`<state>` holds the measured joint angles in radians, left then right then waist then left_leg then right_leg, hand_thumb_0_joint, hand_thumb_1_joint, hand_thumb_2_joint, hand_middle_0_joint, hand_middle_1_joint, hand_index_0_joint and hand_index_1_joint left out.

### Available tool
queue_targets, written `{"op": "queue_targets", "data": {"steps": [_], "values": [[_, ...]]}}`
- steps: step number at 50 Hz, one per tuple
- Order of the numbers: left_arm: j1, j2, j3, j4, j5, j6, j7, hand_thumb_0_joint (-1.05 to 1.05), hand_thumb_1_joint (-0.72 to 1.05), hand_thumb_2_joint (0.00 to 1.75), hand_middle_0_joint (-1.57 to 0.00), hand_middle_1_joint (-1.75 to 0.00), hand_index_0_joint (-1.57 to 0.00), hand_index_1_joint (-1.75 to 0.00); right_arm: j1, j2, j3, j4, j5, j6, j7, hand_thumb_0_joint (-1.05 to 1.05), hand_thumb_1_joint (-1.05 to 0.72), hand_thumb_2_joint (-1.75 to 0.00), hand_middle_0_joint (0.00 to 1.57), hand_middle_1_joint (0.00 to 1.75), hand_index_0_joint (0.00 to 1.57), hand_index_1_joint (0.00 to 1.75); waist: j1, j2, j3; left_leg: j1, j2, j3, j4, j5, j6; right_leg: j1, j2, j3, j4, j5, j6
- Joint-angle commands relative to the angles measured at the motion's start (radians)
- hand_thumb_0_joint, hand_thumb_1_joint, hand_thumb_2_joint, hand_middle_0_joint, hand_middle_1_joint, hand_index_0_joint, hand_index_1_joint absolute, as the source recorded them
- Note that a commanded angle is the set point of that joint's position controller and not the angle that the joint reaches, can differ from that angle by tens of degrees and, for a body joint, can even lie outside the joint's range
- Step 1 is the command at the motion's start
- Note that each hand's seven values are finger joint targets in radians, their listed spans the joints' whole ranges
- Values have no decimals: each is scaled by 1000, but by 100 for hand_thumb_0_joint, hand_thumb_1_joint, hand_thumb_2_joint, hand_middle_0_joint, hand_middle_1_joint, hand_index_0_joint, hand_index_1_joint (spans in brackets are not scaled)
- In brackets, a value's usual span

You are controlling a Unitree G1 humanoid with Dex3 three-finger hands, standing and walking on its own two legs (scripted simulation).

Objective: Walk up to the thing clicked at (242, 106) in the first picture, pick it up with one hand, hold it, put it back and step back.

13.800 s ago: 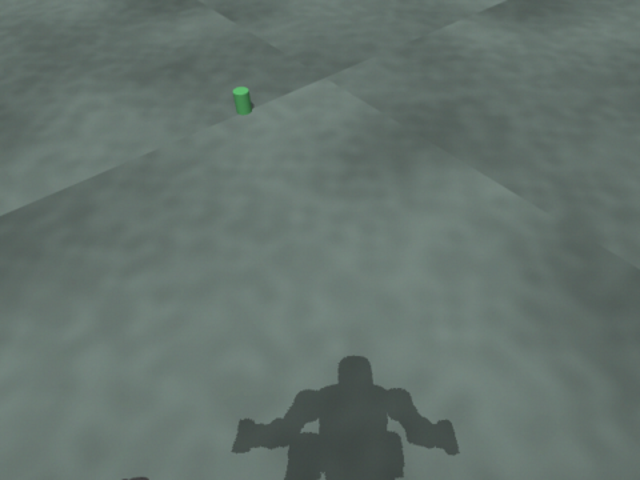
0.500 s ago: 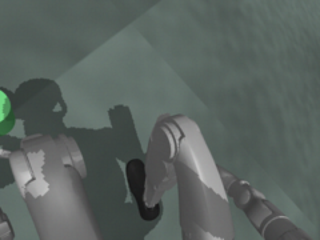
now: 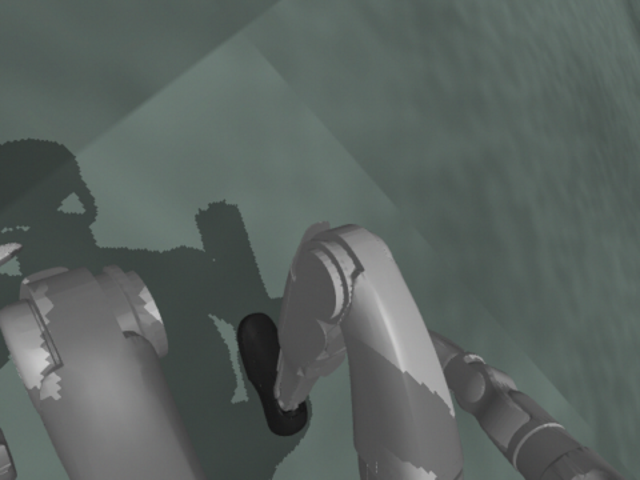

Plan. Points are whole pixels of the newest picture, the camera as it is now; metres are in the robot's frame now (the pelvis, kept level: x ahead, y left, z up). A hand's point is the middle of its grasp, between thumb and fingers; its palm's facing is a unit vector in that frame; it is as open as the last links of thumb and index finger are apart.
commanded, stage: close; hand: left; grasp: from the side
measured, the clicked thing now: out of the picture +0.41 +0.29 -0.21
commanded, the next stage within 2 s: settle in 0.26 s
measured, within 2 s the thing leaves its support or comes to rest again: leaves its support in 0.60 s
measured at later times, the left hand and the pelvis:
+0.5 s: hand out of the picture +0.40 +0.29 -0.19, palm faces +0.36 -0.93 +0.00, open 11.5 cm; pelvis +0.00 +0.00 +0.00, yaw -1 degrees
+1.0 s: hand out of the picture +0.39 +0.31 -0.11, palm faces +0.36 -0.93 +0.01, open 11.7 cm; pelvis +0.01 +0.00 +0.02, yaw +2 degrees
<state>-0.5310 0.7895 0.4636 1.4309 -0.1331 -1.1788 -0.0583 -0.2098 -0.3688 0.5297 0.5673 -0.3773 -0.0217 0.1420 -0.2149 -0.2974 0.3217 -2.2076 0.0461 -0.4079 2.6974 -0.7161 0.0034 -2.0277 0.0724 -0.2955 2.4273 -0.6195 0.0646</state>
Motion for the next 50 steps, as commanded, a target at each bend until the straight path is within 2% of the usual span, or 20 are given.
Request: {"op": "queue_targets", "data": {"steps": [1, 4, 8, 9, 12, 13, 14, 20, 23, 27, 28, 32, 33, 34, 40, 43, 44, 45, 46, 50], "values": [[-164, 133, -7, -109, 7, -65, 9, 0, 30, 62, -57, -54, -55, -54, 12, -370, -124, -19, -3, 10, -15, 0, -88, -90, 20, 30, 20, 30, -121, 551, -511, 371, 50, 88, -365, 95, -38, 215, 44, -96, -162, 155, -67], [-166, 123, -14, -102, 8, -62, 17, 0, 28, 71, -66, -65, -65, -66, 10, -372, -122, -20, -4, 12, -15, 0, -88, -90, 20, 30, 20, 30, -128, 546, -513, 386, 53, 79, -366, 114, -40, 217, 44, -99, -158, 174, -66], [-190, 141, 0, -101, 2, -63, 30, 0, 32, 82, -79, -78, -77, -79, 7, -369, -115, -24, -3, 12, -14, 0, -88, -90, 20, 30, 20, 30, -129, 531, -502, 361, 52, 81, -362, 87, -33, 222, 45, -97, -169, 156, -64], [-194, 167, 11, -99, 4, -64, 33, 0, 30, 83, -81, -81, -80, -82, 3, -369, -114, -25, 1, 13, -15, 0, -89, -90, 20, 30, 20, 30, -124, 532, -488, 342, 51, 85, -362, 63, -30, 211, 46, -96, -172, 136, -65], [-197, 155, 3, -99, 7, -64, 33, 0, 33, 93, -89, -91, -88, -92, 11, -366, -112, -23, -4, 16, -17, 0, -89, -90, 20, 30, 20, 30, -132, 537, -506, 362, 55, 86, -358, 92, -32, 229, 49, -94, -173, 157, -65], [-200, 176, 10, -105, 9, -62, 35, 0, 31, 93, -91, -92, -90, -93, 5, -365, -112, -26, -2, 16, -16, 0, -88, -90, 20, 30, 20, 30, -122, 538, -509, 349, 53, 94, -352, 78, -28, 227, 50, -88, -178, 146, -67], [-205, 180, 8, -109, 10, -62, 35, 0, 30, 97, -94, -96, -93, -97, 7, -364, -108, -27, -2, 15, -18, 0, -89, -90, 20, 30, 20, 30, -127, 542, -512, 353, 55, 94, -351, 86, -28, 232, 52, -88, -178, 154, -67], [-192, 156, 13, -109, 2, -57, 36, 0, 28, 116, -107, -116, -105, -119, 16, -373, -114, -19, -4, 20, -21, 0, -92, -91, 20, 30, 20, 30, -129, 555, -525, 395, 62, 77, -363, 122, -37, 232, 50, -98, -166, 183, -66], [-202, 160, 0, -129, 9, -52, 33, 0, 28, 119, -110, -121, -109, -123, 20, -372, -114, -16, -1, 23, -21, 0, -91, -91, 20, 30, 20, 30, -131, 573, -529, 403, 62, 76, -366, 145, -39, 237, 48, -96, -162, 200, -67], [-207, 189, 27, -175, 2, -43, 37, 0, 23, 121, -113, -124, -112, -127, 24, -367, -121, -26, 5, 26, -18, 0, -91, -91, 20, 30, 20, 30, -113, 578, -533, 367, 56, 95, -364, 107, -32, 244, 46, -87, -174, 169, -69], [-183, 169, 34, -187, -2, -37, 37, 0, 20, 122, -114, -126, -113, -129, 27, -368, -127, -28, 5, 27, -19, 0, -92, -91, 20, 30, 20, 30, -107, 575, -548, 392, 60, 89, -373, 117, -36, 245, 47, -90, -173, 176, -68], [-190, 161, 11, -263, 13, -12, 34, 0, 20, 125, -119, -130, -118, -133, 43, -364, -151, -27, 15, 33, -17, 0, -91, -91, 20, 30, 20, 30, -101, 631, -565, 422, 62, 90, -402, 110, -44, 214, 42, -84, -165, 167, -73], [-187, 171, 22, -291, 12, -4, 32, 0, 19, 125, -119, -130, -117, -133, 49, -360, -160, -25, 20, 35, -17, 0, -91, -91, 20, 30, 20, 30, -92, 627, -579, 413, 59, 101, -398, 113, -40, 224, 40, -75, -170, 172, -74], [-188, 155, 9, -294, 11, 6, 29, 0, 18, 125, -120, -131, -119, -134, 42, -356, -165, -29, 26, 34, -15, 0, -91, -91, 20, 30, 20, 30, -91, 623, -571, 390, 56, 106, -401, 87, -38, 207, 40, -73, -172, 154, -75], [-172, 89, -21, -419, -5, 68, 18, 0, 18, 126, -125, -135, -124, -138, 83, -344, -219, -25, 58, 36, -10, 0, -91, -90, 20, 30, 20, 30, -68, 635, -637, 410, 48, 120, -422, 108, -39, 190, 32, -54, -174, 169, -81], [-158, 49, -44, -465, -19, 109, 6, 0, 15, 128, -126, -136, -125, -139, 103, -327, -249, -18, 80, 35, -9, 0, -91, -90, 20, 30, 20, 30, -47, 606, -663, 366, 37, 155, -416, 81, -25, 199, 31, -29, -200, 154, -84], [-151, 42, -39, -496, -25, 120, 2, 0, 15, 128, -127, -136, -125, -140, 113, -322, -259, -18, 87, 34, -9, 0, -91, -90, 20, 30, 20, 30, -39, 599, -685, 369, 35, 158, -417, 81, -23, 198, 31, -25, -205, 155, -84], [-168, 30, -57, -530, -23, 132, -3, 0, 16, 127, -125, -135, -124, -138, 121, -319, -271, -13, 92, 33, -10, 0, -90, -90, 20, 30, 20, 30, -35, 616, -703, 388, 36, 161, -424, 93, -25, 187, 29, -19, -201, 162, -86], [-184, 26, -56, -542, -26, 148, -4, 0, 17, 126, -124, -134, -123, -137, 133, -313, -281, -11, 101, 35, -11, 0, -90, -90, 20, 30, 20, 30, -35, 613, -707, 374, 32, 166, -430, 84, -22, 184, 27, -15, -207, 151, -87], [-152, -9, -56, -611, -17, 209, -7, 0, 15, 125, -123, -133, -122, -136, 155, -289, -324, -13, 133, 40, -13, 0, -90, -90, 20, 30, 20, 30, 7, 639, -744, 393, 28, 171, -473, 75, -23, 129, 15, 0, -197, 130, -95]]}}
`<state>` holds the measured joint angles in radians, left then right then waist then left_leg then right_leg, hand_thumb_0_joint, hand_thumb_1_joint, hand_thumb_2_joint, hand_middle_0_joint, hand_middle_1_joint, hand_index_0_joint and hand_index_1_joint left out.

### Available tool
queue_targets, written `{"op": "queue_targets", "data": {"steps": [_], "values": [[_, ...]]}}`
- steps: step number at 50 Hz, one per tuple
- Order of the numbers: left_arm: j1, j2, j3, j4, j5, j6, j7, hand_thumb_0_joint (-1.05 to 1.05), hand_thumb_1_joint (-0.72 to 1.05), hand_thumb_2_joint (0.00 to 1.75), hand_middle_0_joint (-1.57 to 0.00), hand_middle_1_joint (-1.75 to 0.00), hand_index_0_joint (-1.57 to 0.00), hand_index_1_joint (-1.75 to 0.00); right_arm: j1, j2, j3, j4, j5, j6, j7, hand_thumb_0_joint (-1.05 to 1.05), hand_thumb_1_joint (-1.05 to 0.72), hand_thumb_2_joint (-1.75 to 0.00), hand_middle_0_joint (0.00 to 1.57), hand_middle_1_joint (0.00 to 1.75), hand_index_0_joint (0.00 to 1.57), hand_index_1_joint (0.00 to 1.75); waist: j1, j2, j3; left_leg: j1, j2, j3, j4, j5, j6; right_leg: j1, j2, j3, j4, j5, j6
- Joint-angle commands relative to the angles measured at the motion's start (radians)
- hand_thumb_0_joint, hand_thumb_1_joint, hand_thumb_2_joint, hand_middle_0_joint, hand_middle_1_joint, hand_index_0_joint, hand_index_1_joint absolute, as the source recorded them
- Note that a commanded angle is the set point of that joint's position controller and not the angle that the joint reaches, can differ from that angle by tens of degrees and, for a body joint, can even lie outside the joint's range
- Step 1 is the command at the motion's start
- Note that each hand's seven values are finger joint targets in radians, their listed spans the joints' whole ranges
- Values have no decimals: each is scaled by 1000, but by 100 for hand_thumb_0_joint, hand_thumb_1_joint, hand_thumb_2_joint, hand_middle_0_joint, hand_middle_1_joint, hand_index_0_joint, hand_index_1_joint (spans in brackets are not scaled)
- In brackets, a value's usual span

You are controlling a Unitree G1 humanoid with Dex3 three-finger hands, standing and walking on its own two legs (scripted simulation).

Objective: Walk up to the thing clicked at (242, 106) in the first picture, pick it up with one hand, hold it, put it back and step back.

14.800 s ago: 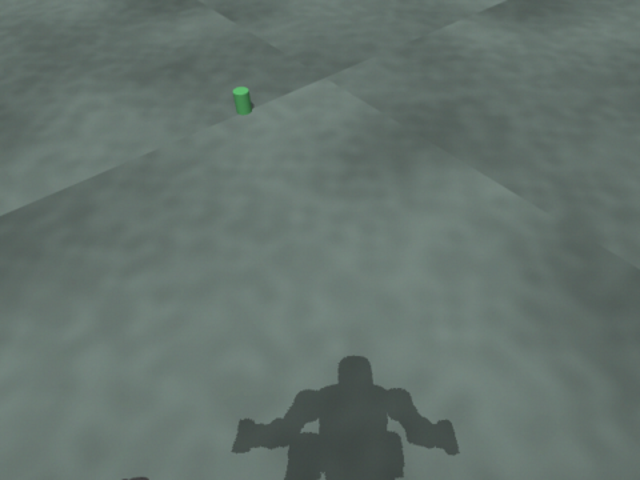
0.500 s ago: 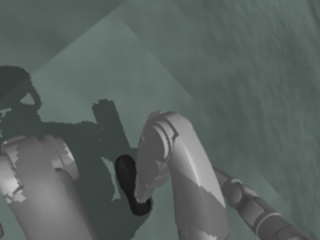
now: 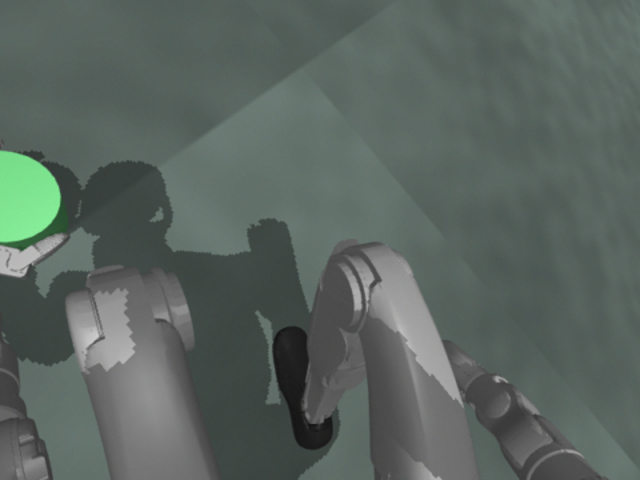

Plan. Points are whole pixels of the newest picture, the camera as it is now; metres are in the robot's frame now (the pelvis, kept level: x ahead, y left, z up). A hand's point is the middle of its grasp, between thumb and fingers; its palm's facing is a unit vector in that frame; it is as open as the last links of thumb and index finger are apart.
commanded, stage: settle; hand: left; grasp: from the side
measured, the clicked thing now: (16, 209) +0.40 +0.29 -0.15
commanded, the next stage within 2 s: lift in 1.28 s
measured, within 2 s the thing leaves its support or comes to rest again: neither
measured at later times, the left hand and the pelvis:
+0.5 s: hand out of the picture +0.38 +0.31 -0.02, palm faces +0.31 -0.95 -0.05, open 11.7 cm; pelvis +0.02 -0.01 +0.03, yaw +6 degrees
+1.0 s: hand out of the picture +0.38 +0.30 +0.03, palm faces +0.32 -0.95 -0.03, open 11.8 cm; pelvis +0.02 -0.02 +0.07, yaw +9 degrees
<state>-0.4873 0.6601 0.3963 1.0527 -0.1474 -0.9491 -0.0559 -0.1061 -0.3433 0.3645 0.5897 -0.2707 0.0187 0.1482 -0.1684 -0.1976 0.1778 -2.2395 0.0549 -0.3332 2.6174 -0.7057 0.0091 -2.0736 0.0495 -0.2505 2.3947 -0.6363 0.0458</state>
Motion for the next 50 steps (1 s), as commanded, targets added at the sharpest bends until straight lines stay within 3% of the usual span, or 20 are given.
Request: {"op": "queue_targets", "data": {"steps": [1, 3, 4, 7, 8, 12, 15, 17, 19, 22, 25, 27, 29, 30, 34, 37, 44, 46, 50], "values": [[-223, 110, -1, -276, -1, -9, -11, 0, 15, 125, -123, -133, -122, -136, 62, -315, -175, -35, 35, 1, -19, 0, -90, -90, 20, 30, 20, 30, -37, 551, -598, 422, 20, 94, -411, 40, -30, 150, 33, -40, -161, 128, -79], [-205, 81, -21, -321, 1, 23, -19, 0, 13, 125, -123, -134, -122, -137, 77, -298, -198, -32, 54, 5, -21, 0, -90, -90, 20, 30, 20, 30, -20, 540, -625, 425, 15, 105, -427, 13, -25, 140, 30, -27, -176, 102, -81], [-190, 73, -11, -318, -6, 41, -22, 0, 12, 124, -124, -133, -123, -136, 87, -292, -207, -32, 65, 6, -22, 0, -90, -90, 20, 30, 20, 30, -8, 533, -631, 407, 9, 117, -427, 18, -22, 148, 29, -19, -182, 105, -82], [-173, 32, -34, -344, -16, 86, -41, 0, 11, 120, -119, -129, -118, -132, 96, -263, -224, -41, 91, 9, -29, 0, -90, -90, 20, 30, 20, 30, -3, 488, -652, 384, 0, 142, -426, 25, -10, 156, 26, 0, -208, 101, -82], [-182, 48, -10, -381, -20, 97, -42, 0, 10, 119, -119, -129, -118, -132, 112, -262, -241, -35, 98, 11, -34, 0, -91, -90, 20, 30, 20, 30, 8, 470, -679, 379, -3, 152, -420, 32, -6, 170, 26, 9, -219, 104, -82], [-159, 28, 4, -407, -35, 138, -55, 0, 5, 117, -117, -127, -116, -130, 127, -233, -266, -36, 128, 14, -43, 0, -90, -90, 20, 30, 20, 30, 37, 446, -730, 390, -8, 172, -439, 51, -1, 173, 19, 33, -230, 100, -85], [-206, -5, -16, -466, -43, 157, -73, 0, 7, 118, -118, -129, -118, -132, 161, -230, -299, -19, 140, 17, -52, 0, -90, -90, 20, 30, 20, 30, 23, 430, -766, 389, -12, 185, -443, 65, 2, 193, 13, 46, -243, 108, -84], [-153, 7, 10, -430, -43, 172, -85, 0, 5, 118, -118, -129, -117, -131, 157, -209, -298, -28, 152, 16, -56, 0, -90, -90, 20, 30, 20, 30, 49, 408, -782, 385, -14, 197, -450, 71, 6, 198, 12, 58, -252, 102, -85], [-178, -9, -8, -462, -50, 178, -113, 0, 6, 117, -117, -128, -117, -131, 160, -210, -310, -25, 162, 18, -62, 0, -90, -90, 20, 30, 20, 30, 41, 427, -783, 404, -16, 201, -468, 79, 4, 182, 3, 64, -252, 104, -86], [-182, -1, 22, -481, -64, 200, -135, 0, 7, 117, -118, -129, -117, -131, 182, -202, -327, -21, 174, 14, -70, 0, -90, -90, 20, 30, 20, 30, 57, 404, -840, 419, -17, 214, -465, 115, 6, 223, 2, 77, -265, 125, -84], [-149, -21, 30, -459, -72, 224, -146, 0, 0, 118, -119, -130, -119, -133, 183, -183, -334, -29, 184, 13, -74, 0, -91, -90, 20, 30, 20, 30, 73, 374, -853, 403, -19, 230, -476, 118, 10, 250, -2, 92, -285, 118, -83], [-182, -18, 44, -485, -73, 231, -153, 0, 0, 119, -120, -131, -119, -133, 195, -179, -347, -24, 188, 11, -79, 0, -91, -90, 20, 30, 20, 30, 75, 359, -865, 405, -19, 239, -476, 123, 12, 263, -4, 103, -302, 123, -81], [-210, -30, 31, -522, -73, 238, -161, 0, 0, 118, -120, -131, -119, -133, 209, -186, -365, -14, 190, 9, -83, 0, -91, -90, 20, 30, 20, 30, 71, 357, -880, 409, -21, 247, -479, 126, 15, 277, -7, 111, -313, 127, -80], [-149, -40, 32, -454, -64, 252, -164, 0, -1, 118, -121, -132, -121, -134, 199, -172, -357, -27, 197, 6, -83, 0, -91, -90, 20, 30, 20, 30, 80, 347, -868, 412, -21, 247, -493, 125, 14, 260, -7, 110, -314, 116, -82], [-186, -24, 52, -519, -63, 257, -168, 0, -1, 119, -122, -132, -121, -134, 209, -171, -371, -26, 203, 1, -88, 0, -91, -90, 20, 30, 20, 30, 94, 364, -911, 451, -21, 248, -514, 148, 11, 272, -12, 114, -314, 126, -86], [-190, -62, 43, -504, -72, 264, -177, 0, -1, 122, -123, -134, -123, -137, 217, -159, -378, -26, 206, -5, -93, 0, -91, -90, 20, 30, 20, 30, 85, 333, -886, 427, -23, 258, -516, 138, 17, 290, -15, 126, -341, 125, -80], [-223, -63, 50, -533, -65, 268, -183, 0, -4, 123, -124, -135, -123, -138, 240, -159, -400, -7, 208, -15, -100, 0, -91, -90, 20, 30, 20, 30, 91, 343, -904, 468, -23, 265, -550, 141, 16, 292, -18, 135, -363, 115, -85], [-177, -70, 52, -473, -58, 276, -181, 0, -5, 123, -125, -135, -124, -138, 224, -156, -396, -26, 213, -19, -101, 0, -92, -90, 20, 30, 20, 30, 101, 331, -900, 487, -23, 262, -564, 146, 15, 278, -18, 133, -363, 110, -88], [-235, -85, 42, -511, -60, 272, -183, 0, -4, 125, -126, -137, -125, -140, 244, -152, -404, -7, 210, -24, -104, 0, -91, -90, 20, 30, 20, 30, 88, 354, -906, 503, -25, 267, -567, 152, 14, 282, -21, 139, -372, 121, -88]]}}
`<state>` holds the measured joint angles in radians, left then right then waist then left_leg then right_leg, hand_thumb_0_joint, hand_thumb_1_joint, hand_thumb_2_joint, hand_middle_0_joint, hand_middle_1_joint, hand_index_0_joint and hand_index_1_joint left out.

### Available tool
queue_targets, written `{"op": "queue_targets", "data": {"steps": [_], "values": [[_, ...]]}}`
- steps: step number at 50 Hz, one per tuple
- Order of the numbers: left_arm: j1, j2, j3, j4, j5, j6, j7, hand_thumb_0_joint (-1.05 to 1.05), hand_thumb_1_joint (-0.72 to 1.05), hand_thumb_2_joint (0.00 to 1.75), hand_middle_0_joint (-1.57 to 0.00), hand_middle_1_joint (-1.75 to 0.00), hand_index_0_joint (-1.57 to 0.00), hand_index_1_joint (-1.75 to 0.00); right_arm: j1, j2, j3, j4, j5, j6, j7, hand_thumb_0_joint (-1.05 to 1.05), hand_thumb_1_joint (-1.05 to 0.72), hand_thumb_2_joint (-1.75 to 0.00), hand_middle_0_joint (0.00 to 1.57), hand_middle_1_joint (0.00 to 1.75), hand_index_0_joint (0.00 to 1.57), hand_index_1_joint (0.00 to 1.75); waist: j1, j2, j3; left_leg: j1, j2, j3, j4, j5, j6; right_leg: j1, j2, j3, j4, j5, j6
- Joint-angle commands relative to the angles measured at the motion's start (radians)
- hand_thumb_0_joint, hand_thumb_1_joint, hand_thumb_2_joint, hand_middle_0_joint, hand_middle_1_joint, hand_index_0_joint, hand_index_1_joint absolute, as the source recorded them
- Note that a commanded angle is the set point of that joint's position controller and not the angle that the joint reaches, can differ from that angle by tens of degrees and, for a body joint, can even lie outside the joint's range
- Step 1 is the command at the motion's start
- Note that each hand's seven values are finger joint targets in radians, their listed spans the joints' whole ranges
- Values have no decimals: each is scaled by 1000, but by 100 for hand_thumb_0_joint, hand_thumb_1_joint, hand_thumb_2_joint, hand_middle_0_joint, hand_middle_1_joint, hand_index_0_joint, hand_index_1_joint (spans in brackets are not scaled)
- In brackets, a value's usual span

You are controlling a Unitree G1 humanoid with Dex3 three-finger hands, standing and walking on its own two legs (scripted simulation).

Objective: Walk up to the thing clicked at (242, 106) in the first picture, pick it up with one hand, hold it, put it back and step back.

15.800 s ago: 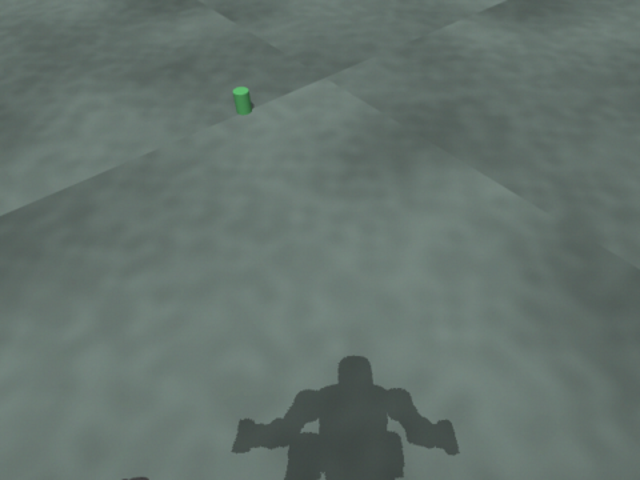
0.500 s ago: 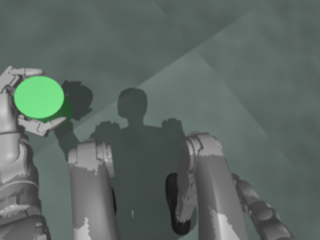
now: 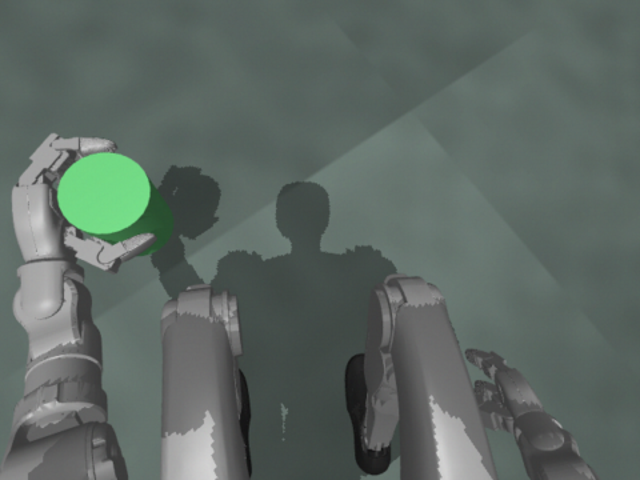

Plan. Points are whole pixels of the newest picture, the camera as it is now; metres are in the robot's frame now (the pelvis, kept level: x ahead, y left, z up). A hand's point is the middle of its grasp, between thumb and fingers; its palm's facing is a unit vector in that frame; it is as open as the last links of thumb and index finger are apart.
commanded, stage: settle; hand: left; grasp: from the side
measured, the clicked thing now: (124, 210) +0.41 +0.25 -0.06
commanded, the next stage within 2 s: lift in 0.28 s
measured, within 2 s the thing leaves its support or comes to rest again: neither
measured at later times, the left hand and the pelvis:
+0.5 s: hand (103, 194) +0.41 +0.25 -0.01, palm faces +0.17 -0.99 -0.02, open 11.8 cm; pelvis +0.00 +0.00 +0.01, yaw +1 degrees
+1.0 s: hand (54, 172) +0.39 +0.24 +0.09, palm faces +0.13 -0.99 -0.02, open 11.8 cm; pelvis +0.00 +0.00 +0.09, yaw +2 degrees
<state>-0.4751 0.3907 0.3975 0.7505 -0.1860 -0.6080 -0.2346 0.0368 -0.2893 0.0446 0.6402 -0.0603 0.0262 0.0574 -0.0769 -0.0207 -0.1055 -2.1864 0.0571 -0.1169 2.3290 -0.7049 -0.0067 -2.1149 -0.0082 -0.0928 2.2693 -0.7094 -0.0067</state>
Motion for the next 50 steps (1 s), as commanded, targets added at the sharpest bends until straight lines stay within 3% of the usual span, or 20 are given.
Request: {"op": "queue_targets", "data": {"steps": [1, 9, 10, 11, 13, 17, 21, 25, 27, 30, 33, 39, 41, 42, 44, 45, 47, 50], "values": [[-239, 193, 49, -186, -15, -68, -2, 0, -4, 125, -126, -136, -125, -139, 99, -207, -85, -60, 0, -33, -14, 0, -91, -90, 20, 30, 20, 30, 2, 166, -621, 459, -28, 50, -287, 149, 30, 312, 36, -19, -250, 186, -36], [-257, 170, 33, -147, -14, -73, -9, 0, -7, 127, -126, -138, -125, -141, 108, -197, -87, -61, -1, -41, -14, 0, -91, -91, 20, 30, 20, 30, -7, 132, -629, 447, -31, 60, -298, 139, 35, 351, 33, -11, -273, 178, -32], [-257, 193, 57, -136, -11, -74, -5, 0, -5, 128, -126, -137, -125, -140, 108, -196, -88, -60, 0, -43, -15, 0, -91, -90, 20, 30, 20, 30, 8, 121, -622, 439, -32, 64, -301, 124, 37, 347, 35, -6, -281, 160, -33], [-279, 205, 54, -161, -8, -79, -5, 0, -7, 128, -126, -137, -125, -141, 106, -193, -86, -60, -1, -42, -16, 0, -91, -91, 20, 30, 20, 30, 9, 140, -630, 442, -33, 68, -304, 122, 36, 355, 34, -1, -283, 158, -34], [-290, 178, 36, -159, -8, -79, -9, 0, -4, 127, -125, -136, -124, -139, 110, -197, -91, -57, 0, -43, -16, 0, -91, -90, 20, 30, 20, 30, 2, 146, -634, 467, -33, 64, -314, 122, 34, 337, 34, -6, -281, 156, -36], [-276, 184, 49, -98, -2, -75, -5, 0, -2, 128, -125, -136, -124, -139, 116, -187, -88, -52, -3, -47, -18, 0, -91, -90, 20, 30, 20, 30, 1, 113, -621, 437, -33, 73, -306, 133, 38, 373, 33, 7, -300, 168, -30], [-300, 180, 48, -130, -3, -80, -9, 0, -13, 118, -127, -140, -129, -140, 126, -196, -94, -44, -1, -47, -17, 0, -94, -90, 20, 30, 20, 30, 6, 153, -630, 491, -33, 63, -335, 132, 30, 334, 32, -7, -285, 158, -39], [-307, 187, 47, -170, -8, -79, -24, 0, -13, 117, -126, -139, -129, -139, 126, -196, -101, -48, 4, -48, -20, 0, -94, -90, 20, 30, 20, 30, 15, 171, -657, 509, -35, 70, -352, 120, 30, 345, 29, 0, -298, 149, -40], [-286, 187, 37, -165, -10, -69, -35, 0, -11, 117, -126, -138, -128, -138, 127, -196, -106, -52, 11, -49, -24, 0, -94, -90, 20, 30, 20, 30, 17, 157, -664, 515, -36, 73, -364, 119, 33, 366, 29, 5, -316, 146, -39], [-286, 200, 54, -210, -26, -55, -43, 0, -11, 118, -125, -138, -128, -138, 136, -191, -112, -59, 20, -55, -29, 0, -94, -90, 20, 30, 20, 30, 20, 132, -683, 507, -37, 83, -371, 115, 39, 415, 27, 22, -356, 140, -33], [-231, 178, 40, -230, -40, -30, -49, 0, -9, 117, -125, -138, -128, -137, 131, -185, -110, -72, 32, -59, -34, 0, -93, -90, 20, 30, 20, 30, 24, 116, -691, 536, -36, 77, -396, 122, 40, 427, 26, 24, -381, 143, -34], [-194, 144, 4, -328, -48, 22, -40, 0, -6, 118, -125, -138, -128, -137, 132, -177, -115, -82, 54, -60, -45, 0, -92, -90, 20, 30, 20, 30, 30, 139, -660, 602, -33, 57, -474, 109, 34, 429, 24, 20, -425, 138, -41], [-175, 153, 14, -372, -47, 40, -30, 0, -5, 118, -125, -138, -128, -137, 132, -175, -120, -99, 59, -62, -50, 0, -92, -90, 20, 30, 20, 30, 35, 129, -669, 622, -30, 57, -495, 99, 35, 452, 24, 25, -459, 128, -38], [-163, 130, -11, -383, -49, 50, -30, 0, -4, 119, -125, -139, -128, -137, 138, -171, -119, -93, 62, -61, -52, 0, -92, -90, 20, 30, 20, 30, 30, 134, -660, 640, -29, 53, -509, 106, 33, 462, 22, 27, -466, 138, -38], [-144, 120, -19, -432, -54, 68, -25, 0, -2, 119, -124, -138, -128, -137, 132, -163, -120, -100, 67, -61, -56, 0, -91, -90, 20, 30, 20, 30, 33, 140, -653, 656, -29, 51, -541, 86, 33, 486, 21, 29, -497, 119, -37], [-136, 145, 4, -432, -56, 80, -15, 0, -2, 119, -125, -139, -128, -138, 134, -164, -118, -103, 74, -62, -60, 0, -91, -90, 20, 30, 20, 30, 44, 119, -646, 668, -28, 48, -555, 76, 34, 499, 22, 33, -516, 110, -36], [-149, 134, -13, -502, -58, 94, -6, 0, -1, 118, -123, -137, -127, -135, 126, -159, -118, -111, 78, -63, -64, 0, -91, -90, 20, 30, 20, 30, 42, 149, -638, 705, -27, 41, -592, 69, 31, 504, 20, 34, -534, 107, -38], [-41, 100, -23, -512, -65, 131, 11, 0, 1, 120, -122, -137, -126, -136, 135, -153, -124, -125, 88, -63, -70, 0, -91, -90, 20, 30, 20, 30, 47, 108, -663, 759, -26, 45, -617, 148, 33, 592, 19, 37, -580, 177, -30]]}}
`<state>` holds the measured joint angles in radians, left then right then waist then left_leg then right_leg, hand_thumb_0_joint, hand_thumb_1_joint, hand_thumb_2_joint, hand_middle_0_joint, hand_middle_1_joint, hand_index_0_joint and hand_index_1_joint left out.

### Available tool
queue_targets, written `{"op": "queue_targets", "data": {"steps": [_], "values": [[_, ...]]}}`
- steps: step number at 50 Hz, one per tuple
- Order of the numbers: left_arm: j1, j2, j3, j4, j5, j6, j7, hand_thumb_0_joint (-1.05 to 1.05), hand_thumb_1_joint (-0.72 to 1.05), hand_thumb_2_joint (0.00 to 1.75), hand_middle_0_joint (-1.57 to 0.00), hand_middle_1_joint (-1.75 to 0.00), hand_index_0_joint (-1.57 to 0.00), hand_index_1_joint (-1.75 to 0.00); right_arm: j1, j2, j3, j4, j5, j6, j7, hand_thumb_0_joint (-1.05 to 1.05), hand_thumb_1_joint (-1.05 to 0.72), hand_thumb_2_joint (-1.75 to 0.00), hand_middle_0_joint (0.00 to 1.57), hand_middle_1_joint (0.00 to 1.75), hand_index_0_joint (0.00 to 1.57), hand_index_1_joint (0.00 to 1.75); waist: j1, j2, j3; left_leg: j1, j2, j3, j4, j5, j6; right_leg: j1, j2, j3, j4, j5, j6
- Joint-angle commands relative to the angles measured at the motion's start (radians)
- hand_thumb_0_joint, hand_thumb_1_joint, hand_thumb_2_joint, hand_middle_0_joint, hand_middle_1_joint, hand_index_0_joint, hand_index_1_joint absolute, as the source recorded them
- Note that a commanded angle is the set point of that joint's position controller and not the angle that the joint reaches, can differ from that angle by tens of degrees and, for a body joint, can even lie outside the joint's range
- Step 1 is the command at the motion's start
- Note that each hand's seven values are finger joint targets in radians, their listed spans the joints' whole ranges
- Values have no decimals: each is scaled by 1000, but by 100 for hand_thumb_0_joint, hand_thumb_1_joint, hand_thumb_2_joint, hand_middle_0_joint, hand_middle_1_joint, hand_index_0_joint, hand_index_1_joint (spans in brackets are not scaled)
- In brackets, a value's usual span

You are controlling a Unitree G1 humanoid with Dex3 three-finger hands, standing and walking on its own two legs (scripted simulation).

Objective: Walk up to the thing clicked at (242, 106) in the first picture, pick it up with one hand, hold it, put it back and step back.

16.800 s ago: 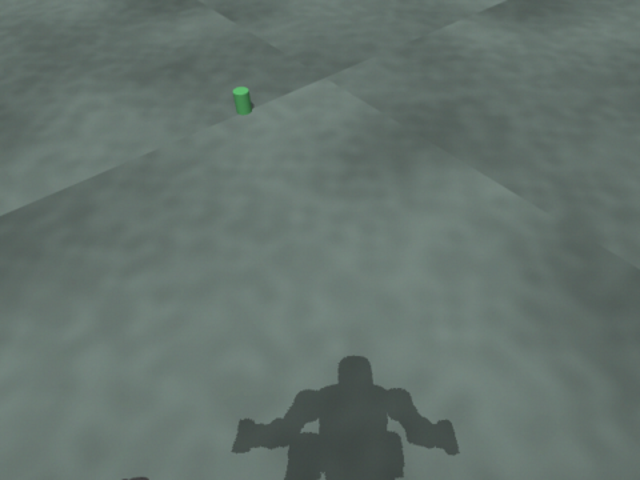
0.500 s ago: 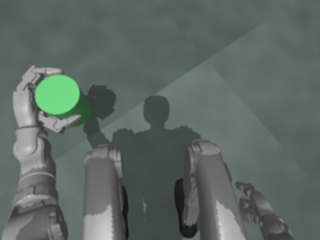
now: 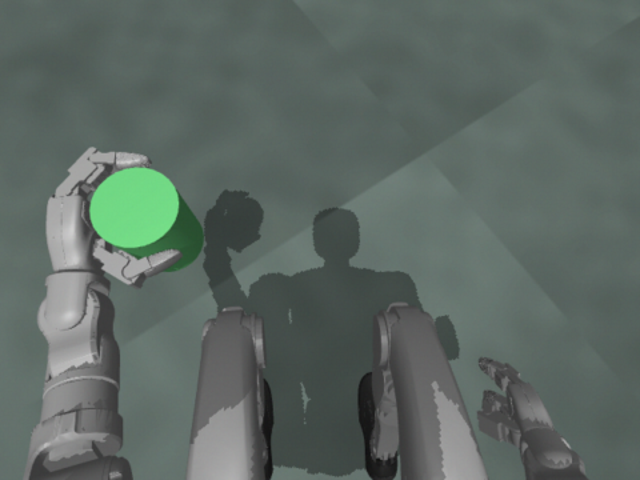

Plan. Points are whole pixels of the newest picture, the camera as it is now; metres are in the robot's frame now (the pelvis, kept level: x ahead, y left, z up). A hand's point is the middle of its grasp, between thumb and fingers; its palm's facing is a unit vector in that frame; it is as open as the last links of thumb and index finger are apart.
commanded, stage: lift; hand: left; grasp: from the side
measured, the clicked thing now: (154, 225) +0.40 +0.22 -0.02
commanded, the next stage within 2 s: hold in 1.66 s
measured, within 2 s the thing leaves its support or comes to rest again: neither
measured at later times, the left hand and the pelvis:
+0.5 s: hand (48, 133) +0.39 +0.21 +0.18, palm faces +0.13 -0.99 -0.02, open 11.8 cm; pelvis +0.04 +0.00 +0.15, yaw +2 degrees
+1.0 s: hand out of the picture +0.39 +0.21 +0.27, palm faces +0.11 -0.99 -0.01, open 11.8 cm; pelvis +0.06 +0.01 +0.23, yaw +3 degrees
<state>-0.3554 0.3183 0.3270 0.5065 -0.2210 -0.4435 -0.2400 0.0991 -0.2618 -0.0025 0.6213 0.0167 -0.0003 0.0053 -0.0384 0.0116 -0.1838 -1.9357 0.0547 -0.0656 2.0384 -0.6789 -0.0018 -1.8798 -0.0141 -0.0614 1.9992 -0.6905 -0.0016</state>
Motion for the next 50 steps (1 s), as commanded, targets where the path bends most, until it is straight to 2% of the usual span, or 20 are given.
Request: {"op": "queue_targets", "data": {"steps": [1, 5, 9, 12, 13, 15, 18, 19, 22, 26, 27, 30, 31, 32, 34, 35, 36, 38, 43, 50], "values": [[-144, 170, 38, -287, -29, -22, 23, 0, 1, 119, -123, -138, -126, -136, 66, -179, -76, -114, 12, -39, -21, 0, -91, -90, 20, 30, 20, 30, 11, 66, -588, 518, -25, 1, -331, 147, 31, 381, 26, 10, -329, 178, -35], [-139, 152, 0, -393, -26, 10, 46, 0, -1, 117, -120, -135, -124, -133, 70, -169, -80, -117, 20, -46, -29, 0, -90, -90, 20, 30, 20, 30, 6, 84, -575, 609, -23, 0, -405, 161, 29, 451, 26, 19, -403, 193, -34], [-90, 150, 0, -457, -19, 44, 81, 0, 0, 117, -119, -134, -122, -133, 73, -157, -81, -130, 26, -48, -39, 0, -90, -90, 20, 30, 20, 30, 4, 86, -557, 676, -24, -8, -483, 161, 26, 536, 23, 20, -473, 204, -29], [-34, 140, 2, -466, -23, 65, 101, 0, 0, 118, -119, -135, -123, -134, 76, -150, -79, -133, 31, -56, -47, 0, -90, -89, 20, 30, 20, 30, 3, 58, -545, 744, -27, -5, -532, 214, 28, 615, 25, 23, -535, 253, -24], [-31, 119, -27, -482, -23, 70, 103, 0, 0, 118, -119, -135, -123, -134, 68, -148, -77, -137, 32, -59, -48, 0, -90, -89, 20, 30, 20, 30, 0, 68, -516, 758, -27, -10, -559, 194, 23, 625, 25, 22, -549, 237, -26], [-16, 130, -16, -479, -17, 84, 115, 0, -1, 119, -120, -136, -123, -135, 84, -147, -79, -134, 34, -62, -55, 0, -90, -90, 20, 30, 20, 30, -7, 55, -513, 815, -26, -9, -595, 236, 25, 676, 26, 22, -593, 278, -22], [32, 86, -56, -436, -14, 99, 115, 0, -3, 120, -121, -137, -124, -136, 87, -138, -73, -129, 35, -70, -55, 0, -90, -90, 20, 30, 20, 30, -11, 53, -440, 849, -27, -5, -641, 262, 21, 723, 26, 20, -638, 302, -22], [46, 92, -37, -421, -16, 104, 122, 0, -2, 121, -122, -138, -125, -137, 88, -138, -73, -133, 37, -74, -56, 0, -90, -90, 20, 30, 20, 30, -1, 22, -431, 859, -29, -2, -651, 288, 24, 757, 27, 19, -657, 325, -21], [22, 73, -74, -454, -16, 99, 116, 0, -5, 120, -124, -138, -126, -137, 93, -129, -67, -135, 35, -84, -54, 0, -90, -89, 20, 30, 20, 30, -8, 50, -402, 915, -31, 7, -710, 287, 20, 820, 24, 26, -717, 331, -21], [19, 82, -78, -438, 3, 98, 125, 0, -3, 119, -122, -136, -125, -136, 111, -123, -66, -130, 30, -90, -55, 0, -90, -90, 20, 30, 20, 30, -4, 48, -374, 982, -32, 16, -766, 328, 19, 903, 23, 32, -785, 376, -18], [5, 110, -43, -430, 5, 94, 131, 0, -7, 118, -123, -136, -126, -136, 106, -126, -66, -123, 31, -91, -55, 0, -90, -90, 20, 30, 20, 30, 3, 56, -356, 1007, -31, 12, -795, 313, 18, 894, 23, 26, -795, 355, -21], [0, 83, -76, -450, 8, 84, 135, 0, -4, 119, -123, -137, -126, -136, 95, -120, -62, -137, 28, -92, -51, 0, -90, -90, 20, 30, 20, 30, 13, 85, -322, 1062, -30, 2, -869, 261, 9, 911, 23, 20, -840, 302, -24], [18, 71, -79, -402, 11, 87, 135, 0, -3, 119, -123, -137, -126, -137, 109, -127, -66, -131, 28, -95, -53, 0, -91, -90, 20, 30, 20, 30, -5, 66, -327, 1092, -26, -4, -878, 281, 9, 919, 24, 17, -848, 324, -22], [11, 99, -53, -417, 7, 83, 138, 0, -3, 119, -123, -136, -125, -136, 105, -127, -64, -130, 29, -94, -55, 0, -90, -90, 20, 30, 20, 30, 14, 70, -318, 1101, -28, 4, -891, 297, 8, 944, 24, 18, -863, 333, -23], [2, 71, -95, -433, 5, 74, 126, 0, -2, 118, -122, -135, -124, -135, 124, -126, -61, -125, 23, -93, -53, 0, -91, -90, 20, 30, 20, 30, -3, 82, -346, 1158, -26, -2, -906, 381, 3, 978, 28, 8, -869, 399, -25], [27, 68, -89, -409, 2, 76, 124, 0, -2, 118, -124, -137, -127, -137, 115, -124, -60, -129, 25, -94, -54, 0, -91, -90, 20, 30, 20, 30, 10, 66, -316, 1156, -31, 11, -920, 375, 6, 1009, 25, 13, -898, 401, -22], [24, 66, -96, -394, 4, 77, 123, 0, -4, 119, -125, -138, -127, -137, 123, -123, -59, -126, 24, -95, -55, 0, -91, -90, 20, 30, 20, 30, -6, 49, -303, 1159, -29, 11, -928, 376, 9, 1024, 27, 14, -913, 409, -20], [22, 69, -84, -383, 2, 73, 122, 0, -3, 119, -124, -136, -126, -136, 126, -118, -58, -120, 22, -95, -55, 0, -91, -90, 20, 30, 20, 30, 0, 34, -305, 1174, -31, 19, -944, 389, 11, 1064, 27, 18, -936, 428, -18], [-7, 58, -115, -370, 21, 63, 122, 0, -2, 120, -125, -138, -127, -138, 127, -121, -60, -120, 15, -93, -53, 0, -91, -90, 20, 30, 20, 30, 0, 60, -244, 1238, -27, 17, -1026, 353, 4, 1076, 30, 8, -989, 388, -21], [-5, 44, -111, -365, 12, 52, 123, 0, 0, 121, -124, -138, -126, -138, 141, -116, -55, -116, 11, -93, -53, 0, -91, -90, 20, 30, 20, 30, 13, 43, -246, 1325, -25, 18, -1095, 420, -2, 1169, 30, 5, -1046, 440, -21]]}}
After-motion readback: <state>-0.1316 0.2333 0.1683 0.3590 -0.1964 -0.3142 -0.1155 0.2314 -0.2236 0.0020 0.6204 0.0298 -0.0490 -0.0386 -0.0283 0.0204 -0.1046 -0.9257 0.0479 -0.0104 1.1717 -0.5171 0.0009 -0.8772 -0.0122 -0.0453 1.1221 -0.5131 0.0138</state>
